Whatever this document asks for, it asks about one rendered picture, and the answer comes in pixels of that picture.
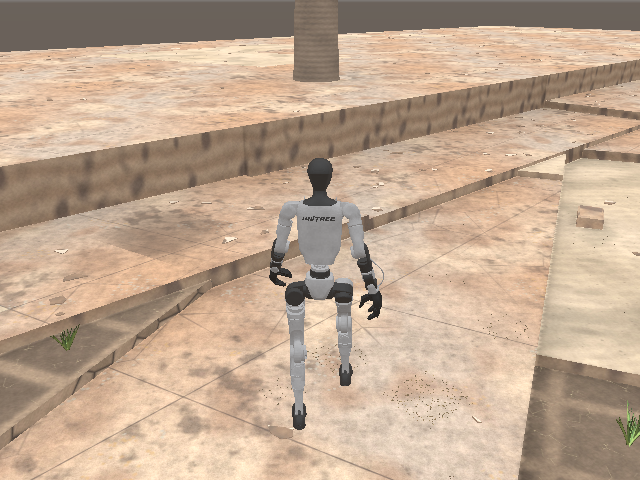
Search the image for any left robot upper arm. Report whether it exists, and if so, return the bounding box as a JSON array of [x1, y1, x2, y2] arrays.
[[274, 201, 300, 254]]

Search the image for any robot right thigh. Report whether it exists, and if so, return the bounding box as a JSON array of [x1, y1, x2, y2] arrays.
[[333, 278, 353, 333]]

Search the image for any right robot upper arm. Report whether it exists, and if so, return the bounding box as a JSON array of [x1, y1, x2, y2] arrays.
[[340, 202, 366, 259]]

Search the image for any robot right hand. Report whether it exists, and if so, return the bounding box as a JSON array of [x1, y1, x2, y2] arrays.
[[359, 291, 382, 320]]

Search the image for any left robot shin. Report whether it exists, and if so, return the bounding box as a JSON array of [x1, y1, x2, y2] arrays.
[[290, 345, 305, 415]]

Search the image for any left robot forearm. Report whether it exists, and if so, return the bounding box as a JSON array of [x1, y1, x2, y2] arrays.
[[270, 238, 285, 273]]

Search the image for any robot left hand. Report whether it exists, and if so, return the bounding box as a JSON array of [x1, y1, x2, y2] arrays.
[[269, 268, 292, 287]]

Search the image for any right robot forearm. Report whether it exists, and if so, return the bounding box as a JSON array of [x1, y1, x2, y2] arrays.
[[357, 243, 379, 294]]

